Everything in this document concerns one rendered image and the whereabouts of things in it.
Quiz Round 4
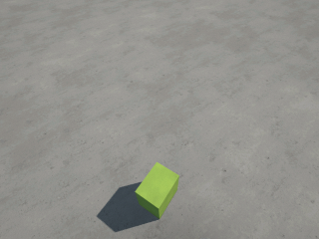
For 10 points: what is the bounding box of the carton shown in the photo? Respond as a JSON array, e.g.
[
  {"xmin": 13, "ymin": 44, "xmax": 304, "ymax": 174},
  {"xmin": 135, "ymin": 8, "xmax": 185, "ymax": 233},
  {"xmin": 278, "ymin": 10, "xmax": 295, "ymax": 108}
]
[{"xmin": 135, "ymin": 162, "xmax": 179, "ymax": 219}]

